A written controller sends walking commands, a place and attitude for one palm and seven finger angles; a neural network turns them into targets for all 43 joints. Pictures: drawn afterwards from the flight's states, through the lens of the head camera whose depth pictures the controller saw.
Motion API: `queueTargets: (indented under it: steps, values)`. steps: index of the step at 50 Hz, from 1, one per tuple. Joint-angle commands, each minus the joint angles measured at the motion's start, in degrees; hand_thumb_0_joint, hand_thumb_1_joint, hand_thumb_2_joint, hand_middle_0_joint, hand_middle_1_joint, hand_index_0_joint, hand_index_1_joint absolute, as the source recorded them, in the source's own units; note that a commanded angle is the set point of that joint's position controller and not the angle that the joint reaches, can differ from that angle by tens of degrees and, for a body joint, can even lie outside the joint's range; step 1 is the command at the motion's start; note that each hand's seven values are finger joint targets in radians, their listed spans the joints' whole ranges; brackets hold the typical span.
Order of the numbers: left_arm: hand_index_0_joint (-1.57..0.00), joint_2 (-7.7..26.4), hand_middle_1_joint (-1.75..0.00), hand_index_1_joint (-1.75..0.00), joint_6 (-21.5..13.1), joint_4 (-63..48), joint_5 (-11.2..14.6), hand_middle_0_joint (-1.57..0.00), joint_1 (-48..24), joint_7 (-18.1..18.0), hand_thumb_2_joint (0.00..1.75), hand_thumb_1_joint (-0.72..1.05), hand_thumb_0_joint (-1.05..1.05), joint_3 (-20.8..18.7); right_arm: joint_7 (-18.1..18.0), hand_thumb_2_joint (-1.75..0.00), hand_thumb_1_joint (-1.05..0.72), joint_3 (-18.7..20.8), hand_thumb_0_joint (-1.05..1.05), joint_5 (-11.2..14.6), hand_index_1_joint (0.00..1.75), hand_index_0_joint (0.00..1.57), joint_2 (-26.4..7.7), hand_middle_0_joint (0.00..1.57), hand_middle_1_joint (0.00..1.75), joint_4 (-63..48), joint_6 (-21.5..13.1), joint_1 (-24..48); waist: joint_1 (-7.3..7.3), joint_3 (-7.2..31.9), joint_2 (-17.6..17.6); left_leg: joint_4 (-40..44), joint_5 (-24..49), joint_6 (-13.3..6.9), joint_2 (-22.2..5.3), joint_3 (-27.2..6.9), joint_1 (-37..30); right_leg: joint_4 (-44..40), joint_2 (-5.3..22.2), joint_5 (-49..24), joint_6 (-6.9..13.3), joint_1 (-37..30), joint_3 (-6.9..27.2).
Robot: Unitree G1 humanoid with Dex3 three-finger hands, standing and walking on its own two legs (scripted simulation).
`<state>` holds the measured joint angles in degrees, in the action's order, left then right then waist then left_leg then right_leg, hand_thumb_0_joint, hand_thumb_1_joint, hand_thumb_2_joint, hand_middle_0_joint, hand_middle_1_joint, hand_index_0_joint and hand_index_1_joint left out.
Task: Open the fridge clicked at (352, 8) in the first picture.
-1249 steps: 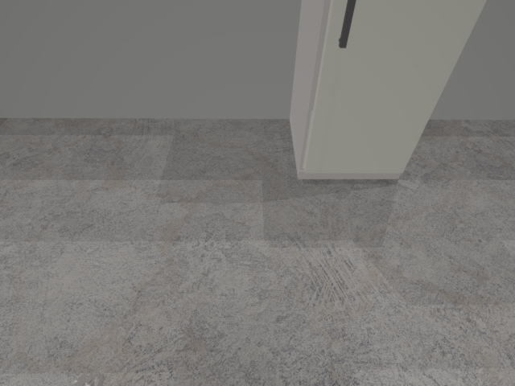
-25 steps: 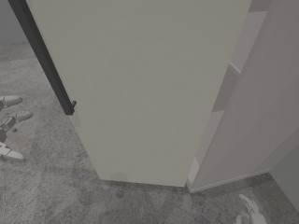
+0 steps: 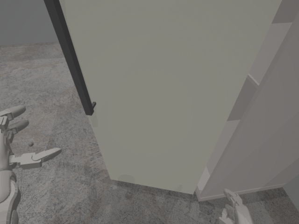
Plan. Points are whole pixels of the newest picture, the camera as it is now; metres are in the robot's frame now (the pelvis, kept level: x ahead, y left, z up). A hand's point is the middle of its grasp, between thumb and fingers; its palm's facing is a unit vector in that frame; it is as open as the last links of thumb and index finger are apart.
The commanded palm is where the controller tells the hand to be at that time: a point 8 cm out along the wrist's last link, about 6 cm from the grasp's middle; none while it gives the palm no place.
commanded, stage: draw the hand back to the body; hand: left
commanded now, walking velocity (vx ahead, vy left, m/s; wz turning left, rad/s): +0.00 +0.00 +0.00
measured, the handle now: (77, 64) +0.47 +0.29 +0.19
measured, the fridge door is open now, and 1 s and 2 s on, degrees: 71 71 71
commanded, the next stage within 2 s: step back with the hand held close in 0.78 s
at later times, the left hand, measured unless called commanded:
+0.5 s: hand (47, 151) +0.20 +0.25 +0.15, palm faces +0.47 -0.81 -0.36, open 8.0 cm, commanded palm +0.16 +0.29 +0.17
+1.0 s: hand (45, 153) +0.20 +0.25 +0.16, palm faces +0.46 -0.80 -0.39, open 7.4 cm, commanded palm +0.14 +0.28 +0.17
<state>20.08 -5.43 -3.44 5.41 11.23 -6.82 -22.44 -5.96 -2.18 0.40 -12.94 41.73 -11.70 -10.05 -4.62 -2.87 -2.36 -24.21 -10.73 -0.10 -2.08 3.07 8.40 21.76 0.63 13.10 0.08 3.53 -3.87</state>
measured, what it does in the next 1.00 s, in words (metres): stands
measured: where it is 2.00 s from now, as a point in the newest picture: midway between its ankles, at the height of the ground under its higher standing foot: outside the picture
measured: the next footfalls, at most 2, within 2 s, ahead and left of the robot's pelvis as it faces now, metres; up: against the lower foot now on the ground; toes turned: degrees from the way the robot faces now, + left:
none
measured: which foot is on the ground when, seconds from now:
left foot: down 0.00-1.00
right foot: down 0.00-1.00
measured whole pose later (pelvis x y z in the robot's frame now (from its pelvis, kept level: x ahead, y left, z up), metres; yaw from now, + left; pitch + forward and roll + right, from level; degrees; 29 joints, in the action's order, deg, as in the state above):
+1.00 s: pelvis +0.00 -0.02 +0.00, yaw +0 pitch -5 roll -1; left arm 19.6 -8.2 -19.7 3.7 25.4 -6.5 -20.3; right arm -5.2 -0.7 -0.1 -13.4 39.2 -6.4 -10.0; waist -2.5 -1.9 -3.7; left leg -25.6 -11.4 1.0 -4.0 2.2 9.0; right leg 21.4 -1.4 13.1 1.4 3.2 -4.6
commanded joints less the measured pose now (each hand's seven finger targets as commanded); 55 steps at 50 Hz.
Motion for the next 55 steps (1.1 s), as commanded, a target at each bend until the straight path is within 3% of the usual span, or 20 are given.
queueTargets:
  steps: [1, 6, 8, 14, 20, 22, 25, 32, 35, 42, 45, 46, 47, 48, 49, 51, 52, 55]
  values:
    - [-0.22, 13.2, -0.70, -0.70, -3.6, -15.8, -1.1, -0.22, -11.5, -2.1, 0.57, 0.21, 0.00, -4.3, -0.7, -0.90, -0.90, 3.5, 0.00, -0.4, 0.30, 0.20, -8.3, 0.20, 0.30, -8.0, -1.9, 7.6, 1.40, 6.9, -3.4, 6.7, 4.3, -0.4, 1.0, -1.4, -6.6, -5.8, -2.3, -4.0, 1.0, 1.2, 1.6]
    - [-0.22, 12.3, -0.60, -0.60, -3.3, -19.5, -1.1, -0.22, -2.7, -1.9, 0.65, 0.39, 0.00, -4.5, -0.1, -0.90, -0.90, 3.5, 0.00, -0.8, 0.30, 0.20, -7.8, 0.20, 0.30, -8.9, -0.7, 8.2, 0.42, 6.9, -3.8, 6.5, 9.0, -0.3, 1.2, -1.1, -7.4, -6.0, -2.3, -8.1, 1.0, -1.3, 1.6]
    - [-0.22, 11.7, -0.55, -0.55, -3.1, -21.2, -0.9, -0.22, -0.7, -1.7, 0.69, 0.47, 0.00, -4.3, 0.1, -0.90, -0.90, 3.5, 0.00, -0.9, 0.30, 0.20, -7.3, 0.20, 0.30, -9.4, -0.2, 8.3, 0.53, 6.0, -1.7, 6.4, 10.0, -0.3, 1.1, -0.9, -7.2, -5.8, -2.3, -9.6, 0.8, -1.3, 1.5]
    - [-0.21, 10.4, -0.43, -0.43, -3.1, -26.1, -0.9, -0.21, 4.9, -1.3, 0.80, 0.68, 0.00, -3.7, 0.4, -0.90, -0.90, 3.6, 0.00, -1.0, 0.30, 0.20, -6.8, 0.20, 0.30, -10.6, 0.8, 8.3, 0.48, 5.3, -2.7, 5.5, 11.2, -0.4, 1.1, -0.1, -7.1, -5.7, -2.0, -11.4, 0.5, -1.3, 1.6]
    - [-0.20, 9.6, -0.30, -0.30, -3.5, -29.4, -0.9, -0.20, 9.3, -1.2, 0.90, 0.90, 0.00, -2.8, 0.5, -0.90, -0.90, 3.9, 0.00, -1.1, 0.30, 0.20, -6.5, 0.20, 0.30, -11.1, 0.9, 8.2, 0.63, 4.0, -0.7, 4.3, 10.3, -1.0, 1.3, 0.6, -6.9, -5.9, -1.6, -12.1, -0.1, -0.2, 2.0]
    - [-0.20, 10.4, -0.30, -0.30, -3.6, -28.5, -0.9, -0.20, 9.2, -1.3, 0.90, 0.90, 0.00, -3.7, 0.3, -0.90, -0.90, 4.1, 0.00, -1.1, 0.30, 0.20, -6.7, 0.20, 0.30, -10.7, 1.0, 8.0, 0.76, 3.6, 0.9, 3.9, 10.2, -1.2, 1.3, 0.8, -6.8, -6.0, -1.5, -12.5, -0.2, 0.2, 2.2]
    - [-0.20, 10.3, -0.30, -0.30, -3.7, -27.3, -0.7, -0.20, 7.5, -1.3, 0.90, 0.90, 0.00, -3.7, -0.1, -0.90, -0.90, 4.0, 0.00, -1.0, 0.30, 0.20, -6.5, 0.20, 0.30, -10.5, 1.3, 8.1, 0.82, 2.3, 0.5, 4.2, 7.6, -1.2, 1.3, 0.9, -6.6, -6.8, -1.3, -9.2, -0.3, 1.2, 2.3]
    - [-0.20, 10.1, -0.30, -0.30, -4.4, -27.6, -0.8, -0.20, 7.7, -1.4, 0.90, 0.90, 0.00, -3.2, -0.4, -0.90, -0.90, 4.0, 0.00, -1.1, 0.30, 0.20, -6.3, 0.20, 0.30, -10.3, 0.6, 8.4, 0.61, 2.8, -1.4, 4.0, 7.4, -1.4, 1.5, 0.9, -7.6, -7.0, -1.0, -9.1, -0.4, 1.2, 2.7]
    - [-0.20, 10.0, -0.30, -0.30, -4.6, -27.6, -0.7, -0.20, 7.7, -1.4, 0.90, 0.90, 0.00, -3.2, -0.5, -0.90, -0.90, 4.1, 0.00, -1.1, 0.30, 0.20, -6.3, 0.20, 0.30, -10.3, 0.4, 8.5, 0.64, 2.8, 0.5, 4.2, 6.6, -1.5, 1.6, 0.8, -7.4, -7.3, -1.1, -7.8, -0.5, 1.2, 2.7]
    - [-0.20, 10.4, -0.30, -0.30, -5.0, -27.2, -0.5, -0.20, 8.7, -1.1, 0.90, 0.90, 0.00, -4.0, -0.4, -0.90, -0.90, 4.1, 0.00, -1.1, 0.30, 0.20, -6.2, 0.20, 0.30, -10.0, 0.2, 8.5, 0.48, 2.2, -0.2, 4.3, 6.7, -1.4, 1.4, 0.7, -7.3, -7.3, -1.0, -8.2, -0.4, 1.4, 2.8]
    - [-0.20, 8.9, -0.30, -0.30, -5.2, -29.3, -0.6, -0.20, 7.1, -0.9, 0.90, 0.90, 0.00, -1.9, -0.3, -0.90, -0.90, 4.0, 0.00, -1.1, 0.30, 0.20, -6.1, 0.20, 0.30, -10.5, 0.0, 8.7, 0.68, 2.7, -0.7, 4.3, 6.4, -1.4, 1.6, 0.7, -7.5, -7.3, -1.0, -7.4, -0.5, 1.4, 2.7]
    - [-0.20, 18.7, -0.30, -0.30, -7.4, -33.1, -1.3, -0.20, -2.5, -1.5, 0.90, 0.90, 0.00, -9.8, 0.4, -0.90, -0.90, 2.4, 0.00, 0.0, 0.30, 0.20, -6.0, 0.20, 0.30, -12.8, 1.2, 9.0, 2.49, -2.9, -2.8, 1.8, 3.0, -1.5, 0.5, -0.6, -1.7, -8.9, 1.7, -9.0, -0.5, 7.7, 6.1]
    - [-0.20, 12.2, -0.30, -0.30, -6.7, -26.3, -1.7, -0.20, 7.8, -0.8, 0.90, 0.90, 0.00, -5.1, 0.2, -0.90, -0.90, 2.7, 0.00, -0.8, 0.30, 0.20, -5.2, 0.20, 0.30, -10.3, 2.2, 8.4, 2.85, -1.5, 3.9, -1.4, 5.0, -1.7, -0.1, -1.4, -0.2, -7.9, 3.9, -13.2, -0.4, 10.2, 5.6]
    - [-0.20, 10.0, -0.30, -0.30, -6.0, -25.3, -2.1, -0.20, 11.9, -0.3, 0.90, 0.90, 0.00, -3.3, 0.5, -0.90, -0.90, 3.1, 0.00, -0.6, 0.30, 0.20, -5.5, 0.20, 0.30, -11.6, 3.1, 7.3, 2.80, 1.5, 6.8, -3.7, 6.3, -1.7, 0.0, -1.0, -0.5, -6.5, 5.2, -16.5, -0.6, 10.3, 6.1]
    - [-0.20, 9.7, -0.30, -0.30, -5.9, -27.2, -2.2, -0.20, 13.5, -0.3, 0.90, 0.90, 0.00, -2.9, 0.7, -0.90, -0.90, 3.3, 0.00, -0.5, 0.30, 0.20, -5.4, 0.20, 0.30, -12.5, 3.8, 6.8, 2.78, 5.5, 6.0, -4.9, 7.5, -1.7, -0.1, -0.7, -0.3, -4.5, 6.4, -18.8, -0.5, 8.6, 6.1]
    - [-0.20, 11.5, -0.30, -0.30, -6.0, -31.6, -2.2, -0.20, 15.3, -0.7, 0.90, 0.90, 0.00, -4.4, 0.2, -0.90, -0.90, 3.6, 0.00, -0.4, 0.30, 0.20, -5.8, 0.20, 0.30, -14.0, 4.7, 6.5, 2.75, 10.4, 0.3, -5.4, 12.2, -1.5, -0.6, -0.8, -0.7, -1.0, 6.9, -22.6, -0.1, 6.9, 5.5]
    - [-0.20, 12.0, -0.30, -0.30, -5.7, -32.0, -2.2, -0.20, 16.8, -1.1, 0.90, 0.90, 0.00, -4.9, 0.0, -0.90, -0.90, 3.6, 0.00, -0.2, 0.30, 0.20, -5.9, 0.20, 0.30, -14.6, 5.2, 6.1, 2.89, 11.7, -0.8, -5.4, 14.0, -1.3, -1.1, -1.1, -0.9, 0.2, 6.7, -20.8, 0.2, 7.2, 5.0]
    - [-0.20, 13.5, -0.30, -0.30, -5.3, -33.9, -1.9, -0.20, 17.7, -1.8, 0.90, 0.90, 0.00, -6.4, -0.6, -0.90, -0.90, 3.7, 0.00, -0.1, 0.30, 0.20, -6.0, 0.20, 0.30, -16.1, 6.5, 6.2, 3.03, 11.3, 0.7, -5.7, 15.5, -1.2, -1.8, -1.8, 0.4, 1.1, 6.0, -17.9, 0.3, 9.5, 5.1]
